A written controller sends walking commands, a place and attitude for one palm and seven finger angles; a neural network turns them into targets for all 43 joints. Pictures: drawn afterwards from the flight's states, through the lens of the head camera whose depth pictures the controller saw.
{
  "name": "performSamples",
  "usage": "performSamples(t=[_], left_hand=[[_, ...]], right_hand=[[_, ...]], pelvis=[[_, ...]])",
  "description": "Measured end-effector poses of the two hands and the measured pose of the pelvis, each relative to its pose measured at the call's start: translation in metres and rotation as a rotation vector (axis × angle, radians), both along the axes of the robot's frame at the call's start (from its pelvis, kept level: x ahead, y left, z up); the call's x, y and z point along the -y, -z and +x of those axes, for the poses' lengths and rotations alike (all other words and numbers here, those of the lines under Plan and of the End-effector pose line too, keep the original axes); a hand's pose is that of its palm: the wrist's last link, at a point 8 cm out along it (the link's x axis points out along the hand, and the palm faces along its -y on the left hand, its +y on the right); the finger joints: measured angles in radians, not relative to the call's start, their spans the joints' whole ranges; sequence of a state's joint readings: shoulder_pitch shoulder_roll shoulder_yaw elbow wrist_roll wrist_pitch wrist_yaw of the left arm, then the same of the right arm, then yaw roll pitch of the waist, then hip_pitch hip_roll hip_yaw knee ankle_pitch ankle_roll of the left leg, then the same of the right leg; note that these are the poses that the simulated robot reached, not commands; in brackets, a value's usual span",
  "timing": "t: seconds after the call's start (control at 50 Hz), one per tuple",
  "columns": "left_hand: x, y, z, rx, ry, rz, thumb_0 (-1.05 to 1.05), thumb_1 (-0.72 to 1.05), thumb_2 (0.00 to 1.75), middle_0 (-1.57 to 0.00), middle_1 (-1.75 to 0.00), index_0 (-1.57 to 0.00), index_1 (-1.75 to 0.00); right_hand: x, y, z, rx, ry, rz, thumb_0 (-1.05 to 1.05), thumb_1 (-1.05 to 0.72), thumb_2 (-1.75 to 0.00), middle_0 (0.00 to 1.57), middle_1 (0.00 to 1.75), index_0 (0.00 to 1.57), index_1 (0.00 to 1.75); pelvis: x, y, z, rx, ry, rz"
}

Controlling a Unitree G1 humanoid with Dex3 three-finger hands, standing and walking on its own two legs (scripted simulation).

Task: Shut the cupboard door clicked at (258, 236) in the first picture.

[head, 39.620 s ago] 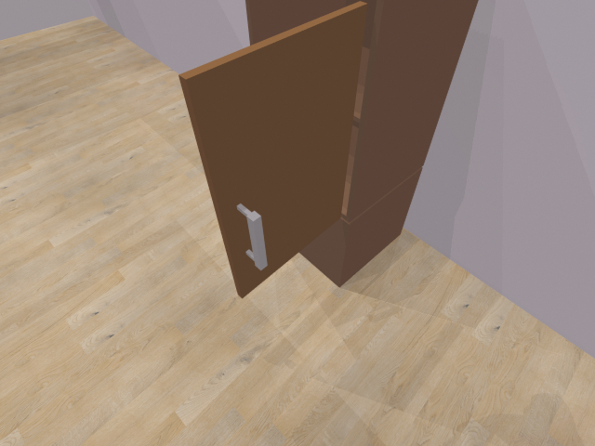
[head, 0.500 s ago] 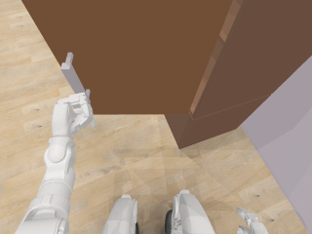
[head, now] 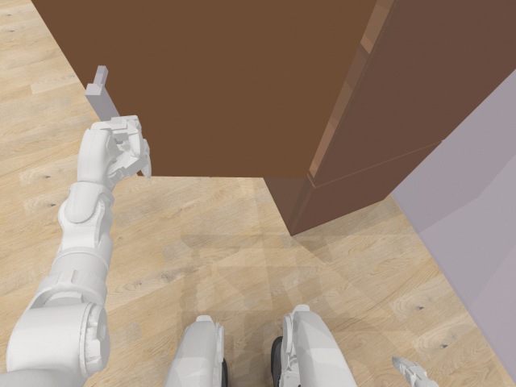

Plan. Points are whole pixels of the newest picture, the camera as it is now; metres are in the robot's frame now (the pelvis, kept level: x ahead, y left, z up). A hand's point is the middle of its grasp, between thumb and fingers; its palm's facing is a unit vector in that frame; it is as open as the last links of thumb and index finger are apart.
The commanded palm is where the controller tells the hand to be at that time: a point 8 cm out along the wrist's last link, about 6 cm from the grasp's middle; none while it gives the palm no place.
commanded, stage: push the door shut along its arc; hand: left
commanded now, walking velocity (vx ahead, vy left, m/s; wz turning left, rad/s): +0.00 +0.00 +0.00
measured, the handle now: (118, 118) +0.52 +0.22 +0.03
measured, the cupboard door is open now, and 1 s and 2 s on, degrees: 68 55 42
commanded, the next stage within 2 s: pull the fist back off the door in 1.32 s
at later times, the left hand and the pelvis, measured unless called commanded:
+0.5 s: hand (167, 123) +0.52 +0.14 +0.03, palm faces -0.22 -0.97 -0.05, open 3.1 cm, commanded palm +0.51 +0.17 +0.03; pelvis -0.01 +0.01 -0.02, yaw -2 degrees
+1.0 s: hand (183, 103) +0.56 +0.12 +0.03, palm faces -0.33 -0.94 -0.05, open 3.1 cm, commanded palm +0.57 +0.14 +0.03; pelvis +0.00 +0.00 -0.03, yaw -3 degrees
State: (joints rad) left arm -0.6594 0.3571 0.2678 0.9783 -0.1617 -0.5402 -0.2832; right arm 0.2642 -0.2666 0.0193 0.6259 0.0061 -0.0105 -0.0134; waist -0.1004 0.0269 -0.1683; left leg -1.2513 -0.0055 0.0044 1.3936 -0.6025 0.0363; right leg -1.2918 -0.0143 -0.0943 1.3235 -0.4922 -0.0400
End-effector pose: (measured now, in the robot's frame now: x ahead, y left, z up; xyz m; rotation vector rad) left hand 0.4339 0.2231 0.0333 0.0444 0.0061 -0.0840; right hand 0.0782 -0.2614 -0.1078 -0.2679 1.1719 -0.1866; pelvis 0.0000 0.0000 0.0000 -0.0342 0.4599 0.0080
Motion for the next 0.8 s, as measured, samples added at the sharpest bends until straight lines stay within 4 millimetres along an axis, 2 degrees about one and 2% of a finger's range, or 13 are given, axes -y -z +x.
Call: performSamples(t=[0.16,0.36,0.54,0.7,0.8], left_hand=[[-0.001,0.001,0.023,-0.004,0.04,0.001,0.02,0.89,0.9,-1.31,-1.5,-1.31,-1.5],[0.021,0.005,0.05,-0.027,0.121,-0.004,0.02,0.9,0.9,-1.3,-1.5,-1.3,-1.5],[0.03,0.001,0.079,-0.01,0.158,0.02,0.02,0.9,0.9,-1.3,-1.5,-1.3,-1.5],[0.047,0.002,0.103,-0.068,0.194,-0.005,0.01,0.89,0.9,-1.3,-1.5,-1.3,-1.5],[0.047,0.003,0.113,-0.048,0.204,0.003,0.01,0.87,0.91,-1.3,-1.5,-1.3,-1.5]], right_hand=[[0.004,0.001,-0.027,-0.066,0.024,-0.033,0.01,-0.9,-0.89,0.2,0.3,0.21,0.3],[0.003,-0.002,-0.054,-0.123,0.065,-0.055,0.0,-0.9,-0.89,0.2,0.3,0.21,0.3],[-0.003,0.002,-0.076,-0.173,0.104,-0.047,0.0,-0.9,-0.89,0.2,0.3,0.21,0.3],[-0.009,0.003,-0.088,-0.21,0.135,-0.028,0.0,-0.9,-0.89,0.2,0.3,0.21,0.3],[-0.008,0.004,-0.093,-0.222,0.147,-0.032,0.0,-0.9,-0.89,0.2,0.3,0.21,0.3]], pelvis=[[-0.004,0.006,-0.005,-0.02,-0.005,-0.014],[-0.009,0.011,-0.008,-0.039,0.0,-0.027],[-0.01,0.018,-0.008,-0.069,0.01,-0.035],[-0.008,0.018,-0.005,-0.084,0.023,-0.033],[-0.006,0.022,-0.003,-0.103,0.03,-0.032]])
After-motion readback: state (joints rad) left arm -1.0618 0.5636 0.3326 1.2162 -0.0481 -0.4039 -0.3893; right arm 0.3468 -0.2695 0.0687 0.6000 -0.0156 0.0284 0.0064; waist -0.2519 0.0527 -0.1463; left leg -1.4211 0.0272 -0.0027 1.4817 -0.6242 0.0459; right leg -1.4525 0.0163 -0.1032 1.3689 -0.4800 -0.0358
